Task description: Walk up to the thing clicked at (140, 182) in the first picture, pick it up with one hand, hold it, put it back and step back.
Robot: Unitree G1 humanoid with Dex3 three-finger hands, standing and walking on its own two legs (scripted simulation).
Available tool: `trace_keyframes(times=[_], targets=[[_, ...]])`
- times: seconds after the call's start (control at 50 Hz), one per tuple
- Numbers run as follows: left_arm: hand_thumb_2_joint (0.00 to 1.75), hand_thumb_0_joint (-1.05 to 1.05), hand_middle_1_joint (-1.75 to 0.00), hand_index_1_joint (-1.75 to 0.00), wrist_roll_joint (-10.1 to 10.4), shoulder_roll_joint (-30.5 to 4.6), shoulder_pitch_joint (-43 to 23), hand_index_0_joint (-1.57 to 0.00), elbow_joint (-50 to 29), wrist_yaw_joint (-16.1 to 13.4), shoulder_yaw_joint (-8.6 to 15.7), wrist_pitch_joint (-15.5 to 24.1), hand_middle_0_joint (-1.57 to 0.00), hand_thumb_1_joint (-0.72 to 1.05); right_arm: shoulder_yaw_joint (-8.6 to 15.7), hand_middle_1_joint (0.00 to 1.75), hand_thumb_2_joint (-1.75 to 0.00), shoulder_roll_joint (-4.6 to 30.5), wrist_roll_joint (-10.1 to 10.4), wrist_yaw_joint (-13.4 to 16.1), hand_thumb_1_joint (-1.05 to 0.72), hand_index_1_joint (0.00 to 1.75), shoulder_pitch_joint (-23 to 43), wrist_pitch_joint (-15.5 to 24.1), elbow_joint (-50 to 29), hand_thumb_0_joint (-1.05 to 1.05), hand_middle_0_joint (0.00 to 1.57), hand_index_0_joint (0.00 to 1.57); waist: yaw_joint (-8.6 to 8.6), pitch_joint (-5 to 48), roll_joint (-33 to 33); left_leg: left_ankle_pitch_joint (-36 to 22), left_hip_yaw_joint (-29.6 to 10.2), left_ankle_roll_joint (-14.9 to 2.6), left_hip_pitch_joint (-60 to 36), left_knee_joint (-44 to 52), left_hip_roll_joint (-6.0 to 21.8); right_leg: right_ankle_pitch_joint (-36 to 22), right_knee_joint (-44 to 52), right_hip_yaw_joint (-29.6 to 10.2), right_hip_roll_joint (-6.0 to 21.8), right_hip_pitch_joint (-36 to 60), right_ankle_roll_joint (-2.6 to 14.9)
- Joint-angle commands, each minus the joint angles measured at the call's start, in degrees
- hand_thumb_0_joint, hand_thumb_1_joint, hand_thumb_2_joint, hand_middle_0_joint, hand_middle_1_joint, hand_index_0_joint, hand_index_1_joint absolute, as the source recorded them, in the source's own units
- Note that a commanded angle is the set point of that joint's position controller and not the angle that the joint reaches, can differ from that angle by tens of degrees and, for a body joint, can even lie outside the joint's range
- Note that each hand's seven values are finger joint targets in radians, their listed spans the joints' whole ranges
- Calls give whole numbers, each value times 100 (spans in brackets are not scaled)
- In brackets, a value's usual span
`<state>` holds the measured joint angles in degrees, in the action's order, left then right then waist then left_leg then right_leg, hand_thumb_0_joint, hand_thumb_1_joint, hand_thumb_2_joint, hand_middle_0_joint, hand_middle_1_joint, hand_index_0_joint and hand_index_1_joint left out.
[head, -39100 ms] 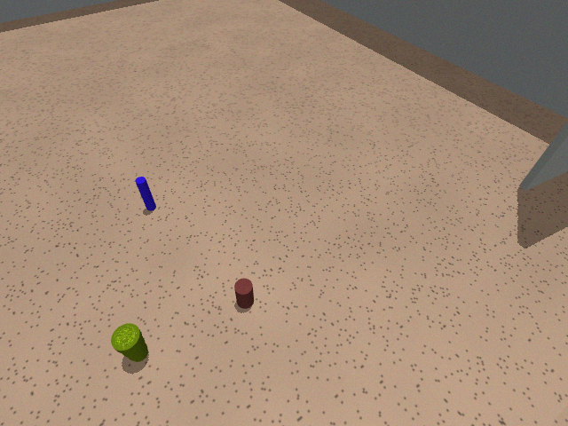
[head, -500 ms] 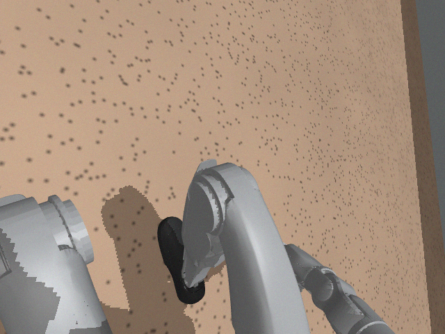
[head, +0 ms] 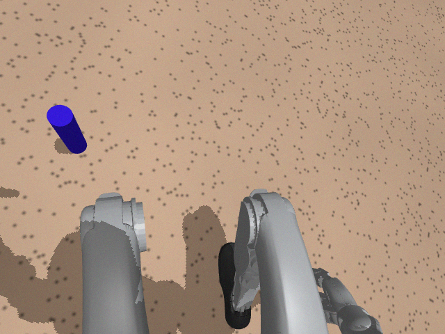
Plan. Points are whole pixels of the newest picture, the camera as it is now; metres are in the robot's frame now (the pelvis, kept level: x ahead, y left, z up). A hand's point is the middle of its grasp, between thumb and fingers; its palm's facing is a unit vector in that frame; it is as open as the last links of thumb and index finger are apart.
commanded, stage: home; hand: left
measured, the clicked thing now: (69, 132) +0.47 +0.29 -0.26
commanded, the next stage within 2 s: none
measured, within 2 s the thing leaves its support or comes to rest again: neither
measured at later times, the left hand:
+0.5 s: hand out of the picture +0.28 +0.32 +0.12, palm faces +0.31 -0.82 -0.47, open 17.3 cm
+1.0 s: hand out of the picture +0.24 +0.22 +0.30, palm faces +0.28 -0.90 -0.32, open 17.4 cm
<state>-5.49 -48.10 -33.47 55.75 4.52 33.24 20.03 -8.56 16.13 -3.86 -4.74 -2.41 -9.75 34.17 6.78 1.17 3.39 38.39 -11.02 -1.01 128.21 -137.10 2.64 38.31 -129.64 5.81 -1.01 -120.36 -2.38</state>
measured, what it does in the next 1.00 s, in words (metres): rises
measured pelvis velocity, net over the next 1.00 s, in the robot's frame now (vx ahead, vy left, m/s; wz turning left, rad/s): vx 0.10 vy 0.00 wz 0.19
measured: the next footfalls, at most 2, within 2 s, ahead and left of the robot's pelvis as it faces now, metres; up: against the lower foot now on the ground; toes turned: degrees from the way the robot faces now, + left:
none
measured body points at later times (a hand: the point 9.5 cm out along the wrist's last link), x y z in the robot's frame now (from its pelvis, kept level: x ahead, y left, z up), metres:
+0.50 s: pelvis +0.04 -0.02 +0.21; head +0.19 +0.04 +0.62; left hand +0.26 +0.37 +0.15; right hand +0.26 -0.24 +0.09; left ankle +0.08 +0.12 -0.31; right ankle +0.12 -0.14 -0.31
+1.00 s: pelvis +0.10 +0.00 +0.36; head +0.13 +0.02 +0.81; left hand +0.23 +0.27 +0.33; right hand +0.29 -0.21 +0.28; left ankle +0.08 +0.12 -0.31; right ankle +0.11 -0.14 -0.31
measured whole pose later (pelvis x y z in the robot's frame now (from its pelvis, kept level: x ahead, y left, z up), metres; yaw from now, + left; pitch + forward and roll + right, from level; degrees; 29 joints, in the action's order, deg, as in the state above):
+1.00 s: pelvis +0.10 +0.00 +0.36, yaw +11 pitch +12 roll -3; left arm 1.0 -13.0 25.2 0.1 -10.9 -0.5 -15.4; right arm -1.3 11.6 2.1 10.4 -16.5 1.5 27.6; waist 2.3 9.5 -2.6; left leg 29.4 -1.5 0.5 43.3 -60.2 2.9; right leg 29.1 -56.5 2.7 1.5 -39.5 -1.8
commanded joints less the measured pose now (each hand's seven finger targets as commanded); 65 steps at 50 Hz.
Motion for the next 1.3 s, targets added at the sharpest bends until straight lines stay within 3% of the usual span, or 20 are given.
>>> trace_keyframes(times=[0.0, 0.08, 0.16, 0.24, 0.3, 0.42, 0.44, 0.46, 0.48, 0.5, 0.56, 0.66, 0.68, 0.78, 0.8, 0.84, 0.88, 1.04, 1.1, 1.28], targets=[[7, 0, -6, -6, 49, -1009, -443, -5, -1425, -250, -99, -267, -5, -52, 941, 30, -90, 1473, 195, 163, -90, 30, -714, 18, -372, 0, 20, 20, -229, 3843, -2186, -474, 420, 93, -3615, 2505, 50, -577, 1412, 286, -171, 934, 482], [6, 0, -5, -5, 118, -408, 62, -5, -2343, -375, -505, -757, -5, -53, 1176, 30, -90, 1384, 375, 226, -90, 30, -770, 60, -510, 0, 20, 20, -282, 4043, -1677, -187, 369, 34, -3932, 3067, 48, -442, 2034, 173, -137, 1386, 449], [7, 0, -6, -6, 227, -454, 936, -5, -3813, -595, -440, -1140, -5, -52, 1268, 30, -90, 1245, 547, 373, -90, 30, -744, 102, -748, 0, 20, 20, -565, 4458, -1519, -19, 381, 9, -4543, 3759, 30, -332, 2670, 7, -98, 2190, 421], [9, 0, -6, -6, 311, -331, 1581, -6, -4442, -848, -365, -1446, -6, -49, 1233, 30, -90, 981, 631, 559, -90, 30, -699, 171, -865, 0, 20, 20, -581, 4335, -1192, -266, 615, -35, -4818, 4181, -20, -446, 3395, -193, -52, 3236, 384], [7, 0, -6, -6, 344, 136, 2048, -5, -4422, -979, -535, -1615, -5, -53, 1243, 30, -90, 839, 627, 723, -90, 30, -670, 274, -907, 0, 20, 20, -534, 4025, -1222, -514, 766, -29, -5208, 4529, -39, -606, 3878, -301, -25, 3689, 386], [6, 0, -5, -5, 460, 1388, 3100, -5, -3942, -1093, -1345, -2014, -5, -54, 1226, 30, -90, 678, 653, 953, -90, 30, -698, 571, -1042, 0, 20, 20, -388, 3343, -981, -1045, 922, -15, -5966, 5295, -81, -1074, 4910, -349, 23, 4675, 368], [6, 0, -5, -5, 466, 1080, 2663, -5, -4581, -1143, -1225, -1997, -5, -55, 1220, 30, -90, 655, 642, 978, -90, 30, -817, 603, -990, 0, 20, 20, -392, 3485, -1006, -1173, 945, -22, -6141, 5383, -78, -1204, 5064, -373, 45, 4963, 355], [7, 0, -6, -6, 488, 1176, 2910, -5, -4546, -1185, -1286, -2055, -5, -52, 1189, 30, -90, 612, 668, 1005, -90, 30, -794, 649, -1045, 0, 20, 20, -476, 3444, -898, -1143, 938, -12, -6339, 5595, -102, -1173, 5263, -395, 56, 5212, 348], [5, 0, -5, -5, 483, 1540, 3399, -5, -4124, -1194, -1553, -2189, -5, -55, 1181, 30, -90, 581, 669, 1036, -90, 30, -807, 703, -1079, 0, 20, 20, -359, 3225, -812, -1201, 965, -19, -6398, 5748, -111, -1256, 5482, -413, 74, 5458, 329], [5, 0, -5, -5, 513, 1436, 3111, -5, -4647, -1230, -1525, -2213, -5, -56, 1162, 30, -90, 567, 669, 1059, -90, 30, -848, 758, -1117, 0, 20, 20, -385, 3285, -770, -1239, 970, -24, -6560, 5876, -113, -1322, 5656, -437, 87, 5711, 322], [5, 0, -5, -5, 508, 1638, 3569, -5, -4526, -1356, -1678, -2395, -5, -55, 1142, 30, -90, 527, 665, 1168, -90, 30, -917, 897, -1054, 0, 20, 20, -436, 3027, -700, -1568, 989, -3, -7055, 6346, -132, -1632, 6043, -390, 92, 6212, 321], [5, 0, -5, -5, 528, 2110, 4180, -5, -4901, -1512, -2174, -2723, -5, -55, 1091, 30, -90, 421, 645, 1338, -90, 30, -1068, 1051, -1127, 0, 20, 20, -401, 2714, -812, -2249, 1017, 49, -8022, 7085, -129, -2278, 6725, -335, 94, 7111, 301], [5, 0, -5, -5, 543, 2062, 4139, -5, -5159, -1547, -2134, -2762, -5, -55, 1045, 30, -90, 367, 645, 1363, -90, 30, -1072, 1084, -1169, 0, 20, 20, -450, 2663, -793, -2281, 1016, 51, -8149, 7241, -134, -2301, 6864, -325, 102, 7314, 300], [5, 0, -5, -5, 567, 2654, 5049, -5, -5442, -1622, -2693, -3066, -5, -55, 1025, 30, -90, 309, 608, 1506, -90, 30, -1127, 1217, -1276, 0, 20, 20, -417, 2065, -810, -2305, 1047, 81, -8829, 8023, -142, -2314, 7543, -225, 69, 7914, 283], [5, 0, -5, -5, 581, 2486, 4928, -5, -5898, -1650, -2605, -3083, -5, -55, 1030, 30, -90, 304, 609, 1524, -90, 30, -1142, 1235, -1305, 0, 20, 20, -482, 2024, -893, -2286, 1044, 86, -8939, 8160, -144, -2293, 7656, -212, 63, 8032, 289], [6, 0, -5, -5, 591, 2833, 5521, -5, -5876, -1641, -2904, -3192, -5, -55, 1011, 30, -90, 265, 596, 1556, -90, 30, -1115, 1293, -1392, 0, 20, 20, -481, 1783, -850, -2242, 1027, 103, -9105, 8411, -140, -2235, 7821, -142, 19, 8190, 291], [5, 0, -5, -5, 597, 2876, 5573, -5, -6373, -1648, -3029, -3242, -5, -55, 992, 30, -90, 237, 570, 1589, -90, 30, -1097, 1353, -1448, 0, 20, 20, -472, 1645, -803, -2329, 987, 111, -9261, 8575, -121, -2304, 7940, -98, 2, 8331, 286], [4, 0, -5, -5, 580, 3134, 6196, -5, -6775, -1518, -3189, -3335, -5, -57, 1011, 30, -90, 247, 502, 1600, -90, 30, -1071, 1580, -1605, 0, 20, 20, -495, 1089, -503, -2650, 970, 139, -9567, 8921, -97, -2490, 8236, -30, -51, 8677, 261], [5, 0, -5, -5, 555, 3020, 6007, -5, -6818, -1484, -3046, -3316, -5, -55, 1008, 30, -90, 218, 472, 1593, -90, 30, -1114, 1641, -1555, 0, 20, 20, -472, 1052, -482, -2736, 1024, 127, -9606, 8887, -131, -2605, 8322, -103, -24, 8750, 233], [3, 0, -5, -5, 531, 3078, 5803, -5, -6864, -1405, -3077, -3305, -5, -59, 1028, 30, -90, 253, 432, 1577, -90, 30, -1005, 1841, -1499, 0, 20, 20, -536, 1141, -671, -2589, 1044, 158, -9808, 9023, -167, -2466, 8401, -130, -14, 8914, 239]])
